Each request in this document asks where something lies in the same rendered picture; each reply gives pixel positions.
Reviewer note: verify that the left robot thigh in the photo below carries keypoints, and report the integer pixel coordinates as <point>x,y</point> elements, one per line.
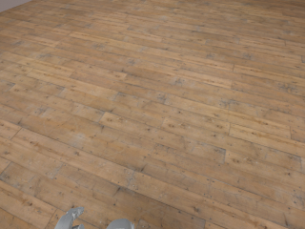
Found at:
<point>121,224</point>

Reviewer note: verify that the left robot hand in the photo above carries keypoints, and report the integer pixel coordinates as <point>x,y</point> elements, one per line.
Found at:
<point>66,221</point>

